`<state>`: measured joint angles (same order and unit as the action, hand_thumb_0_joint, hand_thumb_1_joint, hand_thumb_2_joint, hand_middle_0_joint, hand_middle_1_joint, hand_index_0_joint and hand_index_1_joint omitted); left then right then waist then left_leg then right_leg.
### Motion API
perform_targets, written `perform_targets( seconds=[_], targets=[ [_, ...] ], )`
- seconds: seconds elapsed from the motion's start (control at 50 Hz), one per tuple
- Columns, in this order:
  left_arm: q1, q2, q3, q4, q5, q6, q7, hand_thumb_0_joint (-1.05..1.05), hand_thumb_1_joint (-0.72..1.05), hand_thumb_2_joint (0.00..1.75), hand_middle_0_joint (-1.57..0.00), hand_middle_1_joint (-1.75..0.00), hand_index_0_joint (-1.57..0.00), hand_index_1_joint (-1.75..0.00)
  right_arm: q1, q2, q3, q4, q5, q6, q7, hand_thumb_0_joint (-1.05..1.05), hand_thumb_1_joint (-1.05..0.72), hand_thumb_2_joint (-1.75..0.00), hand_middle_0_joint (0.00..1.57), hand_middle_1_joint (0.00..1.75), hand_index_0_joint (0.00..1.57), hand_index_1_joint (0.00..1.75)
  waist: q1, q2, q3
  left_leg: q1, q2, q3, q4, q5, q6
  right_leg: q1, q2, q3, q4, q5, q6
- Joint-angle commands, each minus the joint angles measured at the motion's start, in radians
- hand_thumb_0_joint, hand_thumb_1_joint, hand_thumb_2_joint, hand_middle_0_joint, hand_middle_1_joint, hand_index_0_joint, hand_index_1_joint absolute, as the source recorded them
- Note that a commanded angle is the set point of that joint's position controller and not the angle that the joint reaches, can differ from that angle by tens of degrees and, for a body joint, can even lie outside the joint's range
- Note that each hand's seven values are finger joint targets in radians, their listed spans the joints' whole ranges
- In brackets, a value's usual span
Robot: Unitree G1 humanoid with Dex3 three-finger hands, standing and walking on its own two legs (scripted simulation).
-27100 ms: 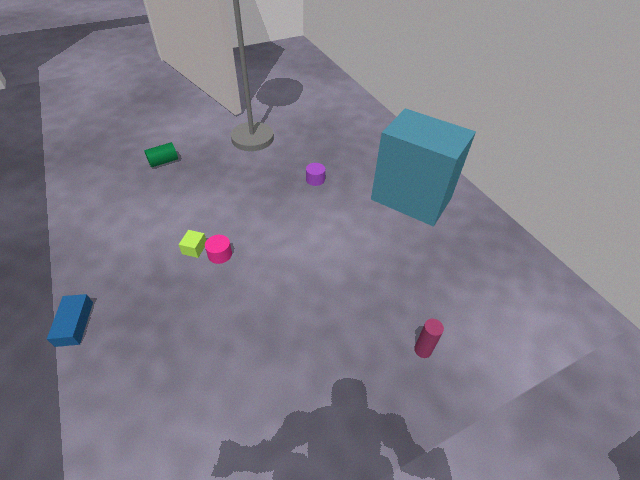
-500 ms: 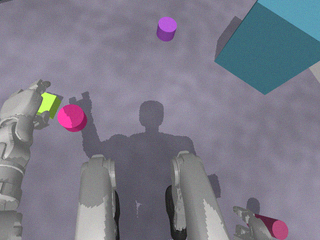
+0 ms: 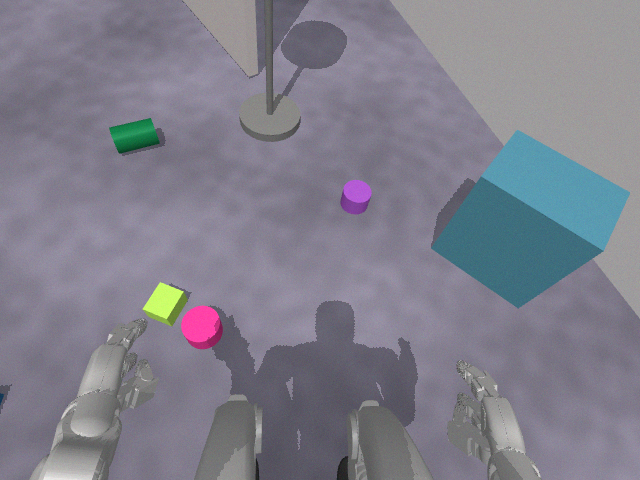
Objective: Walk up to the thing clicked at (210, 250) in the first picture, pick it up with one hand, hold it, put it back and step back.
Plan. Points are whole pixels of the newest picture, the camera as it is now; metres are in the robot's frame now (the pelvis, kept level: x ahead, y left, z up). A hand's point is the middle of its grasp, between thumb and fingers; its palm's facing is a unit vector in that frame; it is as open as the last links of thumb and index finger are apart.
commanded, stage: home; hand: left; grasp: from above
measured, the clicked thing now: (202, 327) +0.49 +0.25 -0.59
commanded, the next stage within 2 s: none
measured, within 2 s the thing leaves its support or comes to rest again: neither
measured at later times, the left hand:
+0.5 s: hand (124, 409) +0.20 +0.19 +0.04, palm faces +0.09 -0.97 -0.21, open 7.4 cm
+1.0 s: hand (129, 415) +0.20 +0.18 +0.04, palm faces +0.09 -0.98 -0.20, open 7.4 cm
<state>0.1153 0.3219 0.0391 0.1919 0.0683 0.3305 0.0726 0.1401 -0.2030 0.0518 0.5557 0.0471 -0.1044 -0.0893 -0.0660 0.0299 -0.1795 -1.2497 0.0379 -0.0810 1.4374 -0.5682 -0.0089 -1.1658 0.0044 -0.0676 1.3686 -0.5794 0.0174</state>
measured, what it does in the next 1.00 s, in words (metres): rises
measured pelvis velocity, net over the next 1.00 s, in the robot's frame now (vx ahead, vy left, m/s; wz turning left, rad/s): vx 0.05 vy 0.00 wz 0.04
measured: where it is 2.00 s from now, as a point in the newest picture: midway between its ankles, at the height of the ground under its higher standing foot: outside the picture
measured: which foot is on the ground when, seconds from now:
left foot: down 0.00-1.00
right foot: down 0.00-1.00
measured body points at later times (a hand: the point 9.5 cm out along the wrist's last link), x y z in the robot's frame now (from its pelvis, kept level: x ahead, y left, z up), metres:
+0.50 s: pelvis +0.05 +0.00 +0.09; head +0.07 +0.01 +0.54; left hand +0.20 +0.24 +0.06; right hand +0.23 -0.24 +0.03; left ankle +0.05 +0.12 -0.59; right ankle +0.04 -0.14 -0.59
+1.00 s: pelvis +0.05 +0.00 +0.09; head +0.06 +0.00 +0.54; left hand +0.19 +0.23 +0.06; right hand +0.21 -0.24 +0.03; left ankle +0.05 +0.12 -0.59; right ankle +0.04 -0.14 -0.59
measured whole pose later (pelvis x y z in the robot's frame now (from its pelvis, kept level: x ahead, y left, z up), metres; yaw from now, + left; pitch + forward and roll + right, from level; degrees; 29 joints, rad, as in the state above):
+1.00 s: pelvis +0.05 +0.00 +0.09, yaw +2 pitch +9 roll -3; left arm 0.50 0.22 0.03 -0.11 -0.05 0.46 0.02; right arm 0.29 -0.22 0.04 0.55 0.01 -0.22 -0.18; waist -0.04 0.05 -0.16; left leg -0.69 0.03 -0.06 1.01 -0.48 -0.01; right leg -0.61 0.00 -0.06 0.94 -0.49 0.01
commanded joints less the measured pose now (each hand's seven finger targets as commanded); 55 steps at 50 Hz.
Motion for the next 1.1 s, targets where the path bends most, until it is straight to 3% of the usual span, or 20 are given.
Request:
perform_targets(
  seconds=[0.0,0.14,0.28,0.4,0.46,0.52,0.76,0.86,0.96,1.08],
  targets=[
    [0.014,0.083,0.073,-0.258,-0.066,0.005,0.023,0.00,0.90,0.90,-0.20,-0.30,-0.20,-0.30,0.048,-0.137,-0.051,-0.127,-0.006,-0.065,-0.051,0.00,-0.90,-0.90,0.20,0.30,0.20,0.30,-0.016,0.086,-0.274,0.425,-0.016,-0.003,-0.350,0.161,0.021,0.274,0.019,0.027,-0.319,0.193,-0.033],
    [0.209,0.031,0.079,-0.408,-0.131,0.060,0.013,0.00,0.90,0.90,-0.20,-0.30,-0.20,-0.30,0.093,-0.121,-0.042,-0.166,-0.013,-0.100,-0.095,0.00,-0.90,-0.90,0.20,0.30,0.20,0.30,0.001,0.073,-0.184,0.570,-0.024,0.019,-0.481,0.310,0.018,0.463,0.024,0.008,-0.468,0.319,-0.027],
    [0.385,-0.010,0.051,-0.492,-0.127,0.086,-0.010,0.00,0.90,0.90,-0.20,-0.30,-0.20,-0.30,0.107,-0.117,-0.054,-0.191,-0.025,-0.130,-0.109,0.00,-0.90,-0.90,0.20,0.30,0.20,0.30,0.015,0.047,-0.112,0.649,-0.024,0.024,-0.557,0.384,0.016,0.538,0.031,-0.013,-0.534,0.368,-0.027],
    [0.375,-0.007,0.044,-0.527,-0.123,0.085,-0.036,0.00,0.90,0.90,-0.20,-0.30,-0.20,-0.30,0.093,-0.129,-0.062,-0.197,-0.032,-0.154,-0.109,0.00,-0.90,-0.90,0.20,0.30,0.20,0.30,0.011,0.016,-0.039,0.653,-0.031,0.035,-0.593,0.312,0.023,0.546,0.026,-0.016,-0.581,0.309,-0.017],
    [0.356,-0.010,0.042,-0.498,-0.118,0.081,-0.045,0.00,0.90,0.90,-0.20,-0.30,-0.20,-0.30,0.097,-0.136,-0.066,-0.186,-0.038,-0.167,-0.107,0.00,-0.90,-0.90,0.20,0.30,0.20,0.30,0.001,0.003,-0.036,0.664,-0.031,0.031,-0.590,0.317,0.023,0.542,0.026,-0.017,-0.575,0.312,-0.016],
    [0.365,0.002,0.056,-0.511,-0.113,0.072,-0.046,0.00,0.90,0.90,-0.20,-0.30,-0.20,-0.30,0.089,-0.136,-0.069,-0.187,-0.040,-0.173,-0.104,0.00,-0.90,-0.90,0.20,0.30,0.20,0.30,0.019,0.029,-0.053,0.677,-0.034,0.038,-0.584,0.341,0.019,0.554,0.021,-0.013,-0.571,0.333,-0.016],
    [0.370,0.006,0.051,-0.500,-0.107,0.069,-0.041,0.00,0.90,0.90,-0.20,-0.30,-0.20,-0.30,0.076,-0.137,-0.066,-0.175,-0.043,-0.176,-0.101,0.00,-0.90,-0.90,0.20,0.30,0.20,0.30,0.028,0.029,-0.061,0.688,-0.034,0.042,-0.581,0.363,0.019,0.578,0.018,-0.005,-0.573,0.360,-0.013],
    [0.357,0.003,0.050,-0.497,-0.112,0.072,-0.041,0.00,0.90,0.90,-0.20,-0.30,-0.20,-0.30,0.069,-0.139,-0.065,-0.179,-0.042,-0.180,-0.101,0.00,-0.90,-0.90,0.20,0.30,0.20,0.30,0.030,0.023,-0.028,0.664,-0.032,0.035,-0.602,0.293,0.019,0.558,0.021,-0.010,-0.582,0.292,-0.015],
    [0.360,0.005,0.055,-0.502,-0.117,0.074,-0.045,0.00,0.90,0.90,-0.20,-0.30,-0.20,-0.30,0.075,-0.138,-0.067,-0.181,-0.042,-0.184,-0.103,0.00,-0.90,-0.90,0.20,0.30,0.20,0.30,0.025,0.011,-0.054,0.667,-0.037,0.048,-0.582,0.300,0.024,0.571,0.015,0.002,-0.592,0.309,-0.009],
    [0.353,0.003,0.048,-0.495,-0.112,0.076,-0.046,0.00,0.90,0.90,-0.20,-0.30,-0.20,-0.30,0.077,-0.137,-0.067,-0.180,-0.042,-0.187,-0.105,0.00,-0.90,-0.90,0.20,0.30,0.20,0.30,0.021,0.030,-0.035,0.663,-0.032,0.039,-0.603,0.251,0.020,0.548,0.019,-0.004,-0.588,0.255,-0.015]
  ],
)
